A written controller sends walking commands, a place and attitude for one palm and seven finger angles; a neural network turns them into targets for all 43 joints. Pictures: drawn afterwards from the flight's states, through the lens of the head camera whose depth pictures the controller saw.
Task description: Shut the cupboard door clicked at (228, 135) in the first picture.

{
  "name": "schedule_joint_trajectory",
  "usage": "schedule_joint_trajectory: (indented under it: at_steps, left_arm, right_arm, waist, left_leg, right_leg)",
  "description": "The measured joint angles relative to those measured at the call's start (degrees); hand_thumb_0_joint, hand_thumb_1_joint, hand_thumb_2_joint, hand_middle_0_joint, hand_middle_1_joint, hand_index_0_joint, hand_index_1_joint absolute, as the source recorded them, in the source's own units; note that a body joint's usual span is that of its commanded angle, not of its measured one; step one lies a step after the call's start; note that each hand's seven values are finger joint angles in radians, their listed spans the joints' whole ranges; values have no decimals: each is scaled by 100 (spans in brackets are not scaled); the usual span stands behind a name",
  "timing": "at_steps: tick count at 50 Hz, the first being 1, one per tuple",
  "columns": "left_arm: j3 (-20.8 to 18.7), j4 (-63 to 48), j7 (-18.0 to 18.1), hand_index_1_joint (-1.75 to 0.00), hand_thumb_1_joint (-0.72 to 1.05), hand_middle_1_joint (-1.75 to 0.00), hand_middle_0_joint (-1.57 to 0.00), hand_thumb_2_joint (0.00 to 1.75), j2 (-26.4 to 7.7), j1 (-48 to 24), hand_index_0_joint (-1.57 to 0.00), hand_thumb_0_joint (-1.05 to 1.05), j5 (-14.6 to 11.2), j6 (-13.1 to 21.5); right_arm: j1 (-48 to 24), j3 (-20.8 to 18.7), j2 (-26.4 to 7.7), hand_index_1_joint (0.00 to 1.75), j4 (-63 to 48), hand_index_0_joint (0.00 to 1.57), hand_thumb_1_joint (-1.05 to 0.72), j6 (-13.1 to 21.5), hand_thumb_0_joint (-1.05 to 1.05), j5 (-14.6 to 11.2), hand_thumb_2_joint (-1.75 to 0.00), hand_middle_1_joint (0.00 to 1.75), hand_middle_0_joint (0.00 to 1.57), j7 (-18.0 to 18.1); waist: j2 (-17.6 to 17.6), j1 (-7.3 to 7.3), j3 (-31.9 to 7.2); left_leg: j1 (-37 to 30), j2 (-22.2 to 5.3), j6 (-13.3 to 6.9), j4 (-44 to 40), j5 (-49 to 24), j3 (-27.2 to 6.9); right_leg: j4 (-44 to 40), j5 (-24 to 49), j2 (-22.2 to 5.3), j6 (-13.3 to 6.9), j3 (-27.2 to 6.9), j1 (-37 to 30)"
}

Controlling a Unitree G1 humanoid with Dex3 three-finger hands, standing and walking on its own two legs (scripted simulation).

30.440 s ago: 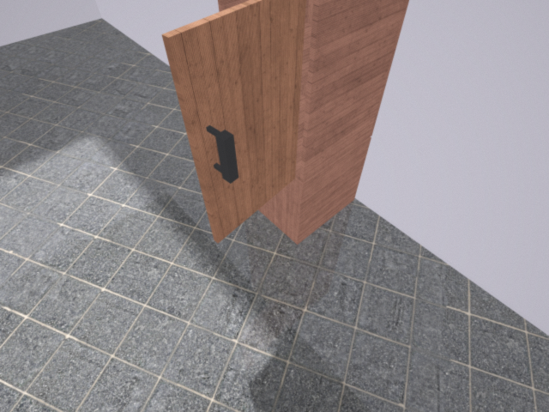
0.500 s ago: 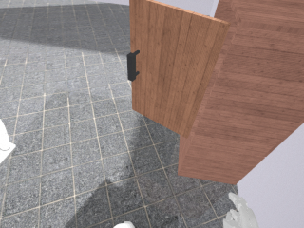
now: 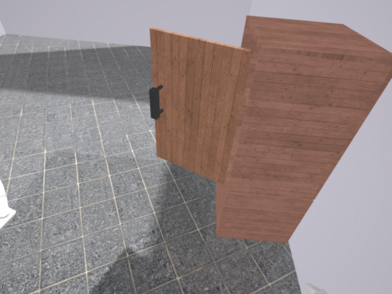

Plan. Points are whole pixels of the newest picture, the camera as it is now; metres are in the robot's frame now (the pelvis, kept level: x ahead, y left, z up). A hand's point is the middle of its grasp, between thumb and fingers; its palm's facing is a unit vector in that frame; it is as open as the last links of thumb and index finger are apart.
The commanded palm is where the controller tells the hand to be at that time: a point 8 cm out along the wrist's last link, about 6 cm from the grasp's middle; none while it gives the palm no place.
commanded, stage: stop stepping back and stand still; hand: left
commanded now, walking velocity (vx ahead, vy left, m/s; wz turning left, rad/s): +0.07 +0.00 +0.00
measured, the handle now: (157, 101) +0.81 +0.21 +0.00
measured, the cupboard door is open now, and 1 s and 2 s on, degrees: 66 66 66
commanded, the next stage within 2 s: let the arm hang, fingers relaxed in 1.02 s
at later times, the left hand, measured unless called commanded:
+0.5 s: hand out of the picture +0.13 +0.29 +0.18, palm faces +0.57 -0.71 -0.42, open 7.4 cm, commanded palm +0.09 +0.31 +0.19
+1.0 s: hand (12, 221) +0.17 +0.29 +0.16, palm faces +0.46 -0.75 -0.47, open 7.4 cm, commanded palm +0.12 +0.31 +0.19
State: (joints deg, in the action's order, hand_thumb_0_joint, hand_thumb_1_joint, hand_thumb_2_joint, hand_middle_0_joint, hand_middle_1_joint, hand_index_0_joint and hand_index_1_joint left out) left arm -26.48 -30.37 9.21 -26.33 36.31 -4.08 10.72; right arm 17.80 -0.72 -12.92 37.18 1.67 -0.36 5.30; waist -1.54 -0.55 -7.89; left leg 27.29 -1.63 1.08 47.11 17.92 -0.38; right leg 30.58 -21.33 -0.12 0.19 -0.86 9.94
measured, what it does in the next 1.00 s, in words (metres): steps on the spot: left foot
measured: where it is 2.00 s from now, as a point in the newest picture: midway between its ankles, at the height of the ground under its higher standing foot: outside the picture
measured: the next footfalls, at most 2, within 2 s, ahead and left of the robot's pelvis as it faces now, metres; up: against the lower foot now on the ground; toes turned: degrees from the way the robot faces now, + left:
left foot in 0.04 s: +0.06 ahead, +0.13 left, +0.00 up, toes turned +5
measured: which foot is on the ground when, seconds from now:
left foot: up 0.00-0.02, down 0.04-1.00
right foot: down 0.00-1.00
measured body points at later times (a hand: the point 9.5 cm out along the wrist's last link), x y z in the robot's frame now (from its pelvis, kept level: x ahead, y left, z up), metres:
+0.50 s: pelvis -0.03 +0.00 +0.00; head -0.06 +0.00 +0.45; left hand +0.10 +0.33 +0.20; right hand +0.12 -0.23 -0.09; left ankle +0.01 +0.13 -0.72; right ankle -0.06 -0.12 -0.73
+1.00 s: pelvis -0.01 +0.01 +0.01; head -0.02 +0.01 +0.46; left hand +0.14 +0.33 +0.18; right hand +0.16 -0.22 -0.08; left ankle +0.02 +0.13 -0.73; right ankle -0.06 -0.12 -0.73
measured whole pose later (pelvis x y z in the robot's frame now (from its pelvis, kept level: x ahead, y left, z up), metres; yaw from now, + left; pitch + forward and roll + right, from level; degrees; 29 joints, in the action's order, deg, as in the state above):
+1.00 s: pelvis -0.01 +0.01 +0.01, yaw +2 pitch +0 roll -1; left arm -23.9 -24.2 9.2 -24.3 33.0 -3.8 9.2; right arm 12.1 0.7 -10.9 35.4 2.5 -1.1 3.9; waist 1.0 0.1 -1.4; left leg 17.8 -3.0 0.5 30.0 12.6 2.0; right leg 26.0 -18.0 0.8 0.5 -0.4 8.3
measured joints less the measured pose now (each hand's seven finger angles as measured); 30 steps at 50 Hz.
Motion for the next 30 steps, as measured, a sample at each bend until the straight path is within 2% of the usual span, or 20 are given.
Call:
schedule_joint_trajectory:
  at_steps: [2, 3, 6, 9, 11, 14, 16, 19, 22, 24, 26, 27, 30]
  left_arm:
    - [189, 393, 100, -30, 89, -30, -22, 90, 235, -568, -22, 1, 87, -17]
    - [273, 615, 142, -30, 89, -30, -21, 90, 348, -886, -22, 1, 117, -41]
    - [302, 953, 199, -30, 89, -30, -21, 90, 547, -1201, -21, 1, 86, -177]
    - [267, 640, 123, -30, 90, -30, -21, 90, 437, -902, -21, 2, 51, -281]
    - [268, 263, 83, -30, 90, -30, -21, 90, 270, -711, -21, 2, 69, -226]
    - [267, -206, 45, -30, 90, -30, -21, 90, 87, -439, -21, 2, 112, -51]
    - [202, -322, 37, -30, 89, -30, -21, 90, -51, -239, -21, 2, 114, 40]
    - [117, -209, 55, -30, 89, -30, -21, 90, -95, -44, -22, 1, 90, 40]
    - [158, 176, 106, -30, 89, -30, -22, 90, 99, -116, -22, 1, 89, -1]
    - [220, 507, 135, -30, 89, -30, -21, 90, 265, -319, -22, 1, 101, -42]
    - [311, 780, 162, -30, 89, -30, -21, 90, 435, -592, -22, 1, 122, -90]
    - [362, 909, 170, -30, 89, -30, -21, 90, 515, -749, -22, 1, 132, -117]
    - [457, 1111, 165, -30, 90, -30, -21, 90, 696, -994, -21, 1, 136, -205]
  right_arm:
    - [150, -68, -223, 30, 52, 20, -90, 119, 1, -7, -90, 30, 20, 73]
    - [121, -113, -257, 30, 168, 20, -90, 163, 1, -13, -90, 30, 20, 109]
    - [-110, -56, -127, 30, 282, 20, -90, 205, 1, -56, -90, 30, 20, 123]
    - [-239, 85, 184, 30, 62, 20, -90, 395, 1, -9, -90, 30, 19, 39]
    - [-274, 199, 397, 30, -57, 20, -90, 530, 1, 29, -90, 30, 20, -33]
    - [-305, 326, 558, 30, -138, 20, -90, 619, 1, 78, -90, 30, 20, -148]
    - [-299, 355, 597, 30, -151, 20, -90, 572, 1, 85, -90, 30, 20, -200]
    - [-252, 309, 509, 30, -113, 20, -90, 374, 1, 74, -89, 30, 20, -223]
    - [-191, 205, 273, 30, 48, 20, -90, 208, 1, 54, -89, 30, 20, -211]
    - [-134, 140, 111, 30, 141, 20, -90, 182, 1, 34, -89, 30, 20, -180]
    - [-91, 66, -79, 30, 147, 20, -90, 206, 1, 22, -89, 30, 20, -123]
    - [-125, 18, -130, 30, 185, 20, -90, 212, 1, 19, -90, 30, 20, -92]
    - [-296, -1, -88, 30, 246, 20, -90, 211, 1, -26, -90, 30, 20, -39]
  waist:
    - [232, 49, 22]
    - [242, 92, 101]
    - [44, 59, 436]
    - [-134, 224, 632]
    - [-250, 279, 714]
    - [-168, 320, 746]
    - [-52, 323, 688]
    - [150, 204, 492]
    - [266, 25, 351]
    - [278, -55, 324]
    - [397, -65, 358]
    - [407, -58, 417]
    - [215, -103, 578]
  left_leg:
    - [-563, -163, -92, -899, -101, -149]
    - [-574, -101, -111, -1004, -138, -213]
    - [-677, 28, -92, -1143, -330, -49]
    - [-750, 42, -66, -1517, -620, 38]
    - [-757, 38, -34, -1743, -805, 43]
    - [-719, -58, 15, -1903, -958, -52]
    - [-665, -108, 33, -1830, -794, -110]
    - [-464, -138, -28, -1256, -13, -122]
    - [-348, -39, -72, -483, 103, 0]
    - [-542, -2, -127, -754, 17, 117]
    - [-831, -47, -205, -1356, -193, 78]
    - [-838, -27, -204, -1381, -479, 43]
    - [-922, 49, -145, -1325, -458, 135]
  right_leg:
    - [158, -63, 26, 120, 236, 63]
    - [283, -119, -46, 171, 333, 117]
    - [260, 7, -193, 228, 157, 116]
    - [172, 140, -138, 149, 8, 199]
    - [86, 234, -37, 94, -10, 239]
    - [-145, 426, 83, -3, 56, 228]
    - [-243, 477, 139, -67, 119, 194]
    - [-247, 430, 186, -168, 136, 184]
    - [-259, 395, 121, -135, 86, 68]
    - [-189, 310, 37, -63, 93, -12]
    - [33, 136, 43, 12, 211, -23]
    - [175, 34, 18, 43, 259, -14]
    - [226, -16, -79, 102, 173, -78]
